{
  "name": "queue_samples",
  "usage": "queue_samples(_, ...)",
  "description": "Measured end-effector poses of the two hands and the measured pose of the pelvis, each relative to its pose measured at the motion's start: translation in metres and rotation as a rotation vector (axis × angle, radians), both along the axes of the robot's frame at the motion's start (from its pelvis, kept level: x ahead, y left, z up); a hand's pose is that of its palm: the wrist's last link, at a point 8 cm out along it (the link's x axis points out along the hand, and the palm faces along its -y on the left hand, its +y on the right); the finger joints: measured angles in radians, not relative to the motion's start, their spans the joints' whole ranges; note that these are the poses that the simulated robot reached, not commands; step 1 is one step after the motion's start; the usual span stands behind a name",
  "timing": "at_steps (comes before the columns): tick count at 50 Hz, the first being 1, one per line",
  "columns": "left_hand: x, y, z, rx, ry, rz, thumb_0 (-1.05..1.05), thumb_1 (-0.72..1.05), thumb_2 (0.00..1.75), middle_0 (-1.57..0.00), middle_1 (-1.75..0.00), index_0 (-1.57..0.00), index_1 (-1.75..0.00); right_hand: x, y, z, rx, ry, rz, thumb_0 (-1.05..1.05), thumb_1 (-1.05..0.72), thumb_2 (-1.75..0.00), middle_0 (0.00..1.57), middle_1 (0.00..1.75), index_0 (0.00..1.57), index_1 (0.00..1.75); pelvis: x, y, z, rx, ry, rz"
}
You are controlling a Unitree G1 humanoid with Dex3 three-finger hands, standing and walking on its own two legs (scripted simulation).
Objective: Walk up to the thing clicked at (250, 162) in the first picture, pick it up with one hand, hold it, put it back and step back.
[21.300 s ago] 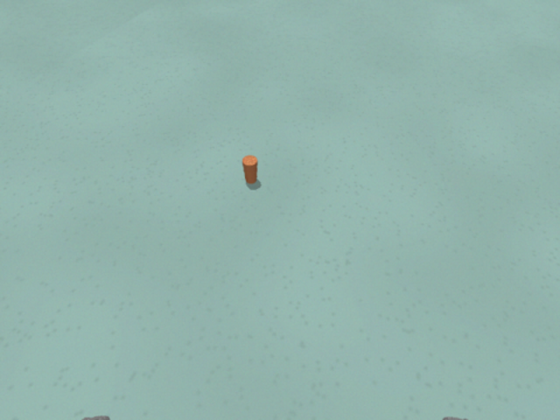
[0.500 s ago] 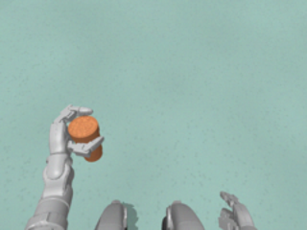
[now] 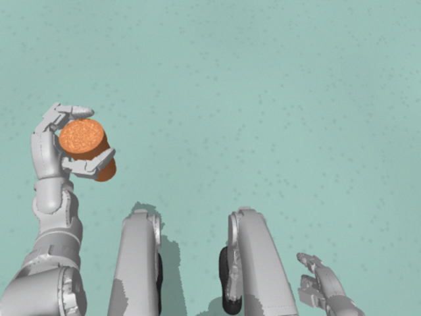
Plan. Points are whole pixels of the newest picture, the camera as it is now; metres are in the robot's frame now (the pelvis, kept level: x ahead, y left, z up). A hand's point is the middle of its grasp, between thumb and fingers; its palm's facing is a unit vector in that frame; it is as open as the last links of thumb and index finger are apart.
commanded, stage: crouch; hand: left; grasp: from the side
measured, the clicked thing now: (93, 154) +0.40 +0.21 -0.08
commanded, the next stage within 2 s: lower in 1.02 s
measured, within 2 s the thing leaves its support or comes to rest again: neither
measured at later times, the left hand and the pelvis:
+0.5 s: hand (103, 161) +0.42 +0.23 -0.20, palm faces +0.22 -0.98 -0.02, open 9.8 cm; pelvis -0.03 +0.00 -0.15, yaw -3 degrees
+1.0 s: hand (109, 166) +0.43 +0.23 -0.28, palm faces +0.19 -0.98 -0.02, open 9.8 cm; pelvis -0.03 +0.01 -0.19, yaw -6 degrees
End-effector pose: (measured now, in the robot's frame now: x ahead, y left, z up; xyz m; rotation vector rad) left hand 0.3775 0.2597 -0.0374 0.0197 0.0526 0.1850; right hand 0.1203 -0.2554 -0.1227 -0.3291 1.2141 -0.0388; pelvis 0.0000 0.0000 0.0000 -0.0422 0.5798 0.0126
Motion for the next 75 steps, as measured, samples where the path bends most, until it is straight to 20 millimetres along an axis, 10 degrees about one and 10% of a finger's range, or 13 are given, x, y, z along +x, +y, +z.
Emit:
queue_samples(13, 0.000, 0.008, -0.110, 0.005, -0.005, 0.030, 0.03, -0.33, 1.07, -0.81, -1.07, -0.71, -1.03, -0.029, -0.006, -0.091, -0.035, 0.066, 0.031, 0.01, -0.93, -0.91, 0.21, 0.30, 0.20, 0.30, -0.022, 0.000, -0.095, -0.011, -0.004, -0.012)
queue_samples(27, 0.016, 0.018, -0.173, -0.001, -0.006, 0.023, 0.03, -0.33, 1.07, -0.81, -1.07, -0.72, -1.03, -0.068, -0.009, -0.142, -0.074, 0.156, 0.028, 0.01, -0.93, -0.91, 0.21, 0.30, 0.20, 0.30, -0.031, 0.004, -0.155, -0.038, -0.058, -0.031)
queue_samples(75, 0.026, 0.022, -0.302, -0.027, 0.025, 0.024, 0.02, -0.34, 1.08, -0.81, -1.07, -0.73, -1.02, -0.059, -0.009, -0.147, -0.249, 0.225, 0.297, 0.00, -0.93, -0.91, 0.21, 0.30, 0.21, 0.30, -0.037, 0.017, -0.210, -0.166, -0.225, -0.090)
